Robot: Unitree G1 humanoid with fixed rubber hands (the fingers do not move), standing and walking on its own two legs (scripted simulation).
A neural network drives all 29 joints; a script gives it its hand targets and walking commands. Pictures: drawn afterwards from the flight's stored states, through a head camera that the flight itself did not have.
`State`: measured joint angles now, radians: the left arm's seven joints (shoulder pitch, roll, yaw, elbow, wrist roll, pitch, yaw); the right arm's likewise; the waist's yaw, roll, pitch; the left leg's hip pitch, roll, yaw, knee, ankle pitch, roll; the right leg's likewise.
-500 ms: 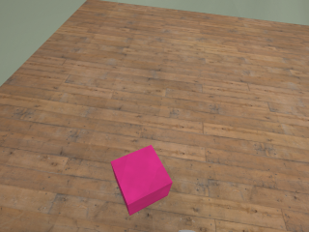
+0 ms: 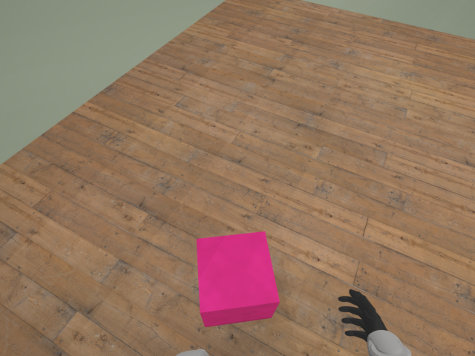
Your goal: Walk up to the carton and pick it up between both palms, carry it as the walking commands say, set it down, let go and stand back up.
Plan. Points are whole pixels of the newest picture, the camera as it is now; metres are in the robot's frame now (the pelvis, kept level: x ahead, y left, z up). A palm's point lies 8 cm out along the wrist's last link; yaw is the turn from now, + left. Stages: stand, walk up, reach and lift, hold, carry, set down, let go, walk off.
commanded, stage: walk up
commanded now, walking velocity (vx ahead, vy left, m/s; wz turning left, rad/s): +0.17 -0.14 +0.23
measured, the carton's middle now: (234, 279) +0.45 +0.03 -0.65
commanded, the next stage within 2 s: none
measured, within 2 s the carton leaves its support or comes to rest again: neither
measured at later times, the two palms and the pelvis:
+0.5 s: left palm out of the picture +0.04 +0.29 -0.11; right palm out of the picture +0.14 -0.25 -0.13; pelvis +0.03 +0.01 +0.00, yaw +4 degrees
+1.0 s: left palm out of the picture +0.08 +0.32 -0.13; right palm out of the picture +0.07 -0.21 -0.10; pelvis +0.03 +0.06 +0.01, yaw +4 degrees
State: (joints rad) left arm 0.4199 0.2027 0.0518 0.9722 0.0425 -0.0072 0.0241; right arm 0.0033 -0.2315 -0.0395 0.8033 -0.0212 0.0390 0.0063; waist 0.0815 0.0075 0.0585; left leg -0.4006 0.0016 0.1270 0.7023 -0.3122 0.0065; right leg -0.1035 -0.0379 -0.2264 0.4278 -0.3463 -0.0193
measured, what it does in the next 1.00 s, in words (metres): steps on the spot: left foot, then right foot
